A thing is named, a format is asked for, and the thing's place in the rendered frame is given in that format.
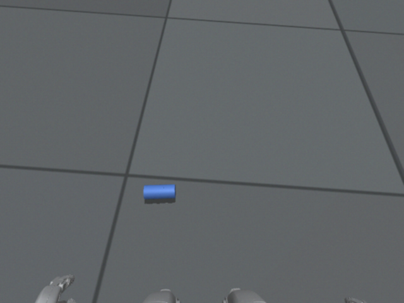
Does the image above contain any can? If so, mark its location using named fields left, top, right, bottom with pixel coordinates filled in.
left=143, top=184, right=175, bottom=199

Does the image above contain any left robot hand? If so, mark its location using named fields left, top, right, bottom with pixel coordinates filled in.
left=35, top=275, right=76, bottom=303

